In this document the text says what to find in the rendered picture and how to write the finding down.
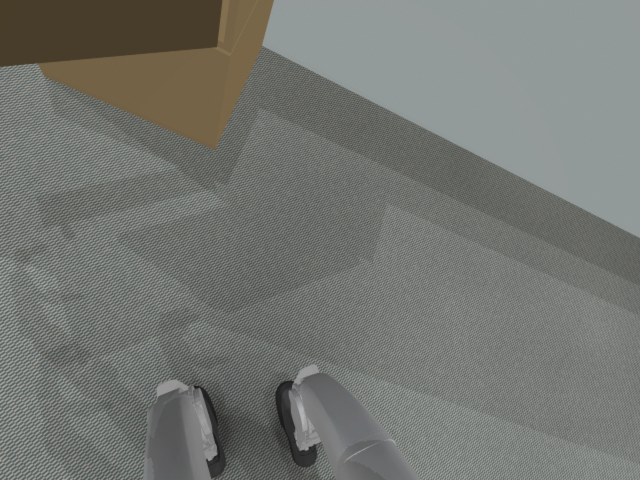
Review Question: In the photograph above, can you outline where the robot thigh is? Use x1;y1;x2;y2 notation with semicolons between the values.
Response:
289;373;420;480
143;386;212;480

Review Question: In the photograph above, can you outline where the robot left thigh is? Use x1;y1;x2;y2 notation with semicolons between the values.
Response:
143;386;212;480

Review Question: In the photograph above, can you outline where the cupboard door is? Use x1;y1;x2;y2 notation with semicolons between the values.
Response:
0;0;222;67

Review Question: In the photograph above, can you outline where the robot right thigh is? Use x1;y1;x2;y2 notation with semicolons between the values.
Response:
289;373;420;480

